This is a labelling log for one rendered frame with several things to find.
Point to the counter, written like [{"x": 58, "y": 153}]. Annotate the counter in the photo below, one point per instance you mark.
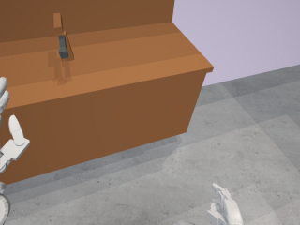
[{"x": 131, "y": 78}]

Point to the robot left hand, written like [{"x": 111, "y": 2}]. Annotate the robot left hand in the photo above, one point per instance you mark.
[{"x": 13, "y": 149}]

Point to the robot right hand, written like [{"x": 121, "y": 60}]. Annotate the robot right hand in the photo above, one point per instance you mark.
[{"x": 227, "y": 213}]

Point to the tap lever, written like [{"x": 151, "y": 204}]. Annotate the tap lever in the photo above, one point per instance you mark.
[{"x": 63, "y": 52}]

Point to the robot left forearm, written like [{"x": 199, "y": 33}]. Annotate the robot left forearm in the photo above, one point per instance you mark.
[{"x": 4, "y": 204}]

